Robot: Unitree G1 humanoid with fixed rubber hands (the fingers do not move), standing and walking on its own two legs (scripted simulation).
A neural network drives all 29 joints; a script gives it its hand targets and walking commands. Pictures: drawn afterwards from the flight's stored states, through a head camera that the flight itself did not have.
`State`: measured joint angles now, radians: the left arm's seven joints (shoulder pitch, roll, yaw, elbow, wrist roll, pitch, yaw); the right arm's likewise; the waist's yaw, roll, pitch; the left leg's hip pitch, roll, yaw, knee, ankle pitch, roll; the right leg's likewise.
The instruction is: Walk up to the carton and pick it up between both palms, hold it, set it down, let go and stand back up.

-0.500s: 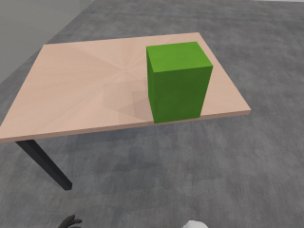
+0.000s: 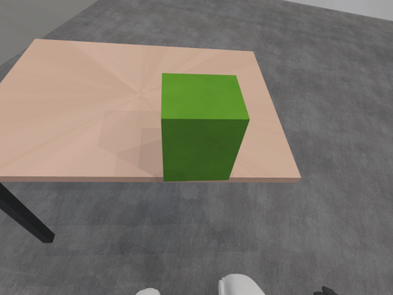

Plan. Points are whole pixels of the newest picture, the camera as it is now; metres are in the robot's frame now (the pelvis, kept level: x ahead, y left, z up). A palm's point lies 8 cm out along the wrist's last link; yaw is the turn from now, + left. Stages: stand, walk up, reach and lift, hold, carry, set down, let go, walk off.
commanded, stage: walk up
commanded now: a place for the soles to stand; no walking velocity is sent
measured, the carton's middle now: (198, 131) +0.51 +0.01 +0.00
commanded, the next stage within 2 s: none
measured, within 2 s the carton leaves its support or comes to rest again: neither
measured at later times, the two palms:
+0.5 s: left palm out of the picture +0.10 +0.13 -0.09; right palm (381, 293) +0.15 -0.40 -0.11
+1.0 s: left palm out of the picture +0.13 +0.16 -0.09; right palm (364, 268) +0.20 -0.36 -0.08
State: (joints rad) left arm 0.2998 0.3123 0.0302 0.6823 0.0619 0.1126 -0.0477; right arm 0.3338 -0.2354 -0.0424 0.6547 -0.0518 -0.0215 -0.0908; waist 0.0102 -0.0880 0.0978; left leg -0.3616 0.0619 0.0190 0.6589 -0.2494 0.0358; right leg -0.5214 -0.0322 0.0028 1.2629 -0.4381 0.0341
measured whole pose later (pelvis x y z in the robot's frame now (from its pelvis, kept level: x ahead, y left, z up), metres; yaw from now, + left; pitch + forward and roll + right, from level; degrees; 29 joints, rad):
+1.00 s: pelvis +0.06 -0.12 +0.01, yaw +3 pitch -2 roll -1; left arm 0.34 0.30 0.02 0.64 0.01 0.00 0.02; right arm 0.22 -0.27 0.00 0.67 -0.01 0.04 0.04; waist 0.01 -0.01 0.04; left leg -0.27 0.01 0.05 0.60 -0.29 0.03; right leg -0.25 -0.05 -0.01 0.56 -0.28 0.04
